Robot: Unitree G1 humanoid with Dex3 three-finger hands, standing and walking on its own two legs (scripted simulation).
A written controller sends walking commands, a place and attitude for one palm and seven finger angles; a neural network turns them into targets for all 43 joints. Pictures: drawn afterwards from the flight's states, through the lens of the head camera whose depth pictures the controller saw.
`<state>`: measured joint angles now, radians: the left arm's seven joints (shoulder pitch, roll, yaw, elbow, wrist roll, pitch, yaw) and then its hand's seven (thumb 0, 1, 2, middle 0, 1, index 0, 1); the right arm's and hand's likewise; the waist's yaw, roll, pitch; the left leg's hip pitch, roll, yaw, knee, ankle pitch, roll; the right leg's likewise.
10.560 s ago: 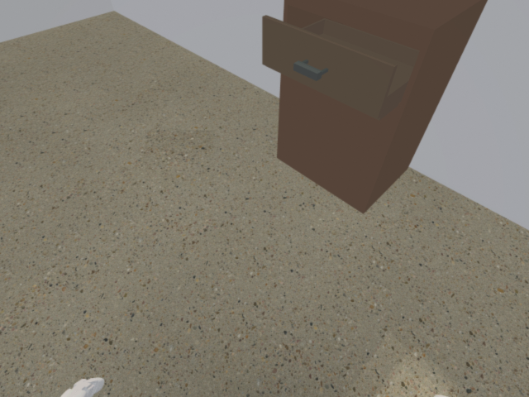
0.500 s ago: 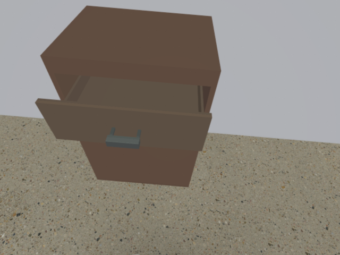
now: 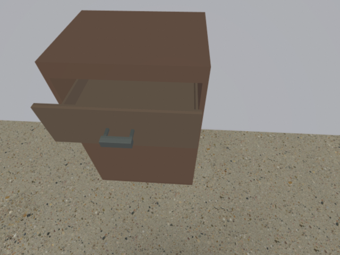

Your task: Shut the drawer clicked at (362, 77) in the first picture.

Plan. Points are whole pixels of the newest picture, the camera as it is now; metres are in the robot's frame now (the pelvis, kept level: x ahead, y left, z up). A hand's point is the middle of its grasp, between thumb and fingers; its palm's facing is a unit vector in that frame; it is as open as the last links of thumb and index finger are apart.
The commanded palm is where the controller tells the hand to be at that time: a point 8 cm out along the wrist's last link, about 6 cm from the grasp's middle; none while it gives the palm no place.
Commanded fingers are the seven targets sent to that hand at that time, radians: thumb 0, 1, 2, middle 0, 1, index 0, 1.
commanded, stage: come to a stop and stand still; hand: left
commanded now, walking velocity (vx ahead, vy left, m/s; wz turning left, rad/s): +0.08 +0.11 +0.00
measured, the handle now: (118, 136) +0.47 +0.21 -0.06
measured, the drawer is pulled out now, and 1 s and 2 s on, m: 0.15 0.15 0.15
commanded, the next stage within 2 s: look again from close up in 0.66 s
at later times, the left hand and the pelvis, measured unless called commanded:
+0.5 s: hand out of the picture -0.02 +0.23 -0.17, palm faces +0.02 -0.97 -0.24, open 7.4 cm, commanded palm none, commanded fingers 0.00 0.90 0.90 -0.20 -0.30 -0.20 -0.30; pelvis -0.02 +0.05 +0.00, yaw +0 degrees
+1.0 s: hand out of the picture +0.00 +0.18 -0.17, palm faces +0.02 -0.98 -0.17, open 7.3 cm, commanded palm none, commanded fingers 0.00 0.90 0.90 -0.20 -0.30 -0.20 -0.30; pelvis +0.01 +0.03 +0.01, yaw +0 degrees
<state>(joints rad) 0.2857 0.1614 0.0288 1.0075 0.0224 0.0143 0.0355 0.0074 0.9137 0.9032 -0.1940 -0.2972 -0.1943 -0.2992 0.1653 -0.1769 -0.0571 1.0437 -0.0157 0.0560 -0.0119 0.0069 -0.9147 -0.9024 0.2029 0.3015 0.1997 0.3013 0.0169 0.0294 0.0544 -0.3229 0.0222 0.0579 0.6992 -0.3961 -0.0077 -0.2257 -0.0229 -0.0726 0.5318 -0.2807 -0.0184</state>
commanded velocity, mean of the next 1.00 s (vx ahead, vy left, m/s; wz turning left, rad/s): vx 0.00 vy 0.00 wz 0.00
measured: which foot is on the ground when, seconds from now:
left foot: down 0.00-1.00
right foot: down 0.00-1.00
